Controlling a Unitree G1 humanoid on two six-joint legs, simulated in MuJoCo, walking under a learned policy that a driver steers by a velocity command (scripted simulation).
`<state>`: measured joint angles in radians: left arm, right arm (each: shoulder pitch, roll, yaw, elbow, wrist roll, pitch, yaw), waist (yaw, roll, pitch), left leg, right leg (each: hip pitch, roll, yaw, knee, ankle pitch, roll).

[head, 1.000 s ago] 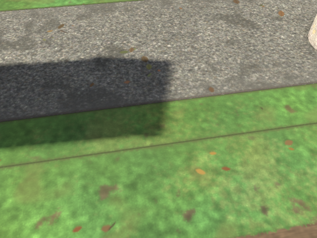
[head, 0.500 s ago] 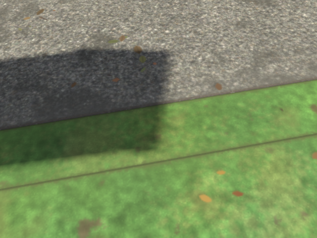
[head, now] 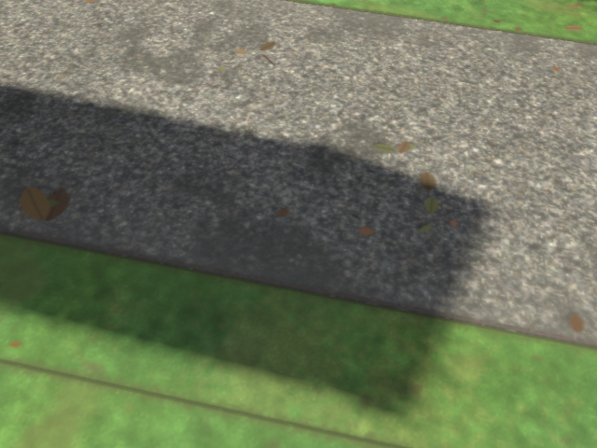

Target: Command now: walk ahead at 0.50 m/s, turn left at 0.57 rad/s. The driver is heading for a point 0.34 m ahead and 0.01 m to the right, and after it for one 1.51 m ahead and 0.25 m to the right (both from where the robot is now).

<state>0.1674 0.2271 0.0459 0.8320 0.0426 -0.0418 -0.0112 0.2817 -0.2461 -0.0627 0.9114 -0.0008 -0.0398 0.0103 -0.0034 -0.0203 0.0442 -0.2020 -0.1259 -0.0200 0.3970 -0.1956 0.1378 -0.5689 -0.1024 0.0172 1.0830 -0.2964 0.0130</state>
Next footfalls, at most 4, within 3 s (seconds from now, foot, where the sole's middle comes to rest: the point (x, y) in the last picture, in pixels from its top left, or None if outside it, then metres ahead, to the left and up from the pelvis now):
0.34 right None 0.37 -0.11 -0.78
0.86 left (275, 372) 0.65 0.05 -0.78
1.38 right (391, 317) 0.81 -0.24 -0.78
1.92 left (349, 218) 1.13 -0.15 -0.78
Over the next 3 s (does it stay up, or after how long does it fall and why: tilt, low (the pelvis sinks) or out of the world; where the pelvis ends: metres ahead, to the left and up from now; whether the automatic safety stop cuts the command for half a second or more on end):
stays up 1.43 -0.23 0.00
